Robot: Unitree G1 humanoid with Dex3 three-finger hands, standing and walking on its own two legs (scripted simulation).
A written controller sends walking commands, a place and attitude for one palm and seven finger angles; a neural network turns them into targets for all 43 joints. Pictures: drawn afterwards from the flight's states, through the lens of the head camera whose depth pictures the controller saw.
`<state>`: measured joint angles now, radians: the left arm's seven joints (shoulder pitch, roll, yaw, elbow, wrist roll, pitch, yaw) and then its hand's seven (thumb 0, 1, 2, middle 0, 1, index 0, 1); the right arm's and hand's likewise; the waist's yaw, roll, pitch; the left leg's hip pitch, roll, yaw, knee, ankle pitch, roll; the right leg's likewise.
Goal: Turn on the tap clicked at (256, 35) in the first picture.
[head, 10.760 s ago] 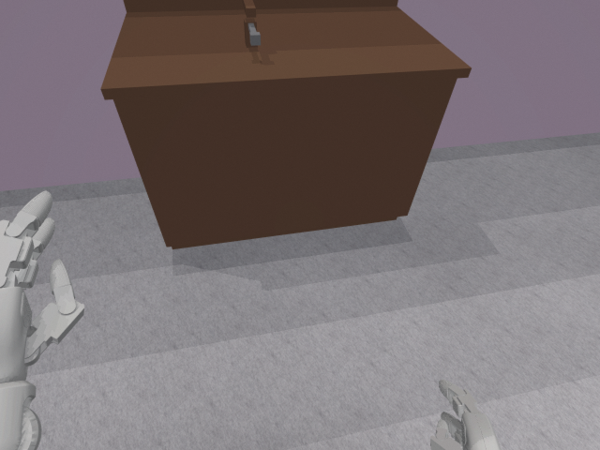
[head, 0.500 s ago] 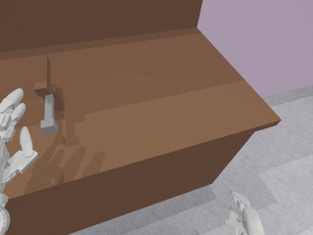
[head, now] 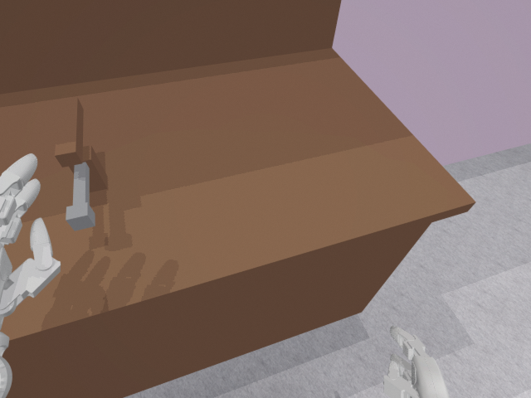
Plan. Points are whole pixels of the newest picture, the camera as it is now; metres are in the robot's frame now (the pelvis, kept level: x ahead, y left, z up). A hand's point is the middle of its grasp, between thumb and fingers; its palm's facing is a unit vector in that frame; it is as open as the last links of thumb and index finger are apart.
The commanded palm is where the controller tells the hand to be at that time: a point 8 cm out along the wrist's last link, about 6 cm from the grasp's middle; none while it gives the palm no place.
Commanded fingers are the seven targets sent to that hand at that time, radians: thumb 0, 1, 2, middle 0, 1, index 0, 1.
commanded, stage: shuffle to correct the standing spot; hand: left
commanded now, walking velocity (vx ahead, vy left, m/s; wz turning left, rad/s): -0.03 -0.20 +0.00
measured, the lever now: (81, 216) +0.33 +0.30 +0.08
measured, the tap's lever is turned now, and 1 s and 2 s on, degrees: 0 0 0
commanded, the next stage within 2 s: none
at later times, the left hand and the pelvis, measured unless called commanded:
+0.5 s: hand (56, 259) +0.22 +0.24 +0.16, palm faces +0.32 -0.85 -0.43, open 7.4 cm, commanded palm +0.16 +0.28 +0.18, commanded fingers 0.00 0.90 0.90 -0.20 -0.30 -0.20 -0.30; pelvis +0.00 +0.00 +0.00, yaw +0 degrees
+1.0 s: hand (55, 264) +0.22 +0.24 +0.17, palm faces +0.34 -0.84 -0.42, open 7.4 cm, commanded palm +0.16 +0.28 +0.18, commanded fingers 0.00 0.90 0.90 -0.20 -0.30 -0.20 -0.30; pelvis +0.00 +0.00 +0.00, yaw +0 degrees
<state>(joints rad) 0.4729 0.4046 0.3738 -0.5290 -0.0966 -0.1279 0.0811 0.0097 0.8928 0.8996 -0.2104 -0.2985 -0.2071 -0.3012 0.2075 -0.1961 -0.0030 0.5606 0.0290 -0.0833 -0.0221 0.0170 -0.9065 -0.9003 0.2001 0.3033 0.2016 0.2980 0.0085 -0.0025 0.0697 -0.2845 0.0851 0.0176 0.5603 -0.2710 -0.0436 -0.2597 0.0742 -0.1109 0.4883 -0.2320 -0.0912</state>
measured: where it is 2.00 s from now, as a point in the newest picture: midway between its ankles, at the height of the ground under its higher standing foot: outside the picture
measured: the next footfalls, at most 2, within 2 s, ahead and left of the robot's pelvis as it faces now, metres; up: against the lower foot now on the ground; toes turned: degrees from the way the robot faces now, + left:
none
